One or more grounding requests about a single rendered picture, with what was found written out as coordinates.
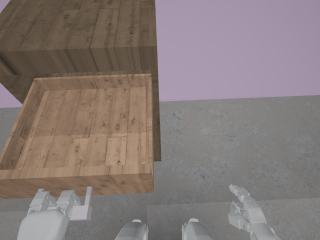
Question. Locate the robot right shin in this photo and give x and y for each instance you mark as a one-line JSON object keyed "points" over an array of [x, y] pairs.
{"points": [[193, 220]]}

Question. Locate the handle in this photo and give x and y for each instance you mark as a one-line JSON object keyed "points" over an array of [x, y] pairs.
{"points": [[77, 213]]}

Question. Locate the right robot forearm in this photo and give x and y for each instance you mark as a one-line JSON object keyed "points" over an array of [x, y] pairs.
{"points": [[262, 231]]}

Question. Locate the cabinet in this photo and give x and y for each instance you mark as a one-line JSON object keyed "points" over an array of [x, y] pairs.
{"points": [[73, 38]]}

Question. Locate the drawer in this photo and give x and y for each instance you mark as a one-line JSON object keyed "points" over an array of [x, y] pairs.
{"points": [[76, 132]]}

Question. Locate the robot right thigh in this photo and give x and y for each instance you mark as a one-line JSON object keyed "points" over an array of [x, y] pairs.
{"points": [[196, 231]]}

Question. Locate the right robot hand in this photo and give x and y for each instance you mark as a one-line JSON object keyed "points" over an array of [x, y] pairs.
{"points": [[243, 216]]}

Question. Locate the left robot hand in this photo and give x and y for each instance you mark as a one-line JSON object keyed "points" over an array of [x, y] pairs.
{"points": [[43, 224]]}

